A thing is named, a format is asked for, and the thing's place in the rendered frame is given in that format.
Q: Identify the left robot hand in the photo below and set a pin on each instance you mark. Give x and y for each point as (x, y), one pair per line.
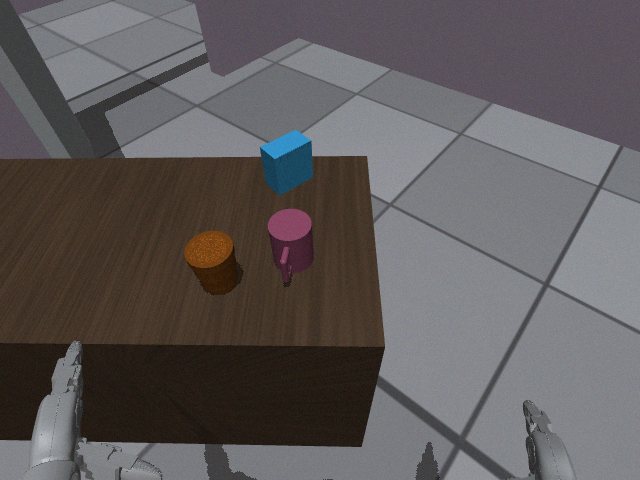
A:
(57, 431)

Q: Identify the right robot hand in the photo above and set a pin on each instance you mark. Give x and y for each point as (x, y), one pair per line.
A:
(547, 455)

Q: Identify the left robot arm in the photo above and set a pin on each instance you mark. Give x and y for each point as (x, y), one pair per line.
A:
(54, 470)

